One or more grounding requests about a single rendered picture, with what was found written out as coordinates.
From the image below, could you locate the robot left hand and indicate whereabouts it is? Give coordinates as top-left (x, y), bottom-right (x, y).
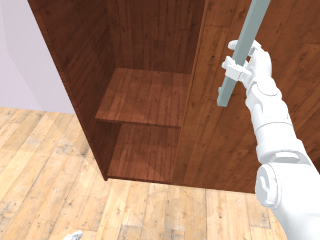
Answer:
top-left (63, 230), bottom-right (83, 240)

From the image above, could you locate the robot right hand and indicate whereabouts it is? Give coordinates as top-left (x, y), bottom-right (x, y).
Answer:
top-left (221, 40), bottom-right (272, 89)

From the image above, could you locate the right robot upper arm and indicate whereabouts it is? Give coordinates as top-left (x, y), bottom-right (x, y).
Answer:
top-left (254, 162), bottom-right (320, 240)

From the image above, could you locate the handle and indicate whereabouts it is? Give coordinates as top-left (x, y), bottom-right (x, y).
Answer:
top-left (217, 0), bottom-right (271, 107)

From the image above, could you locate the robot right forearm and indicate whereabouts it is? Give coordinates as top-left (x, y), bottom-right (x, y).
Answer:
top-left (245, 75), bottom-right (320, 177)

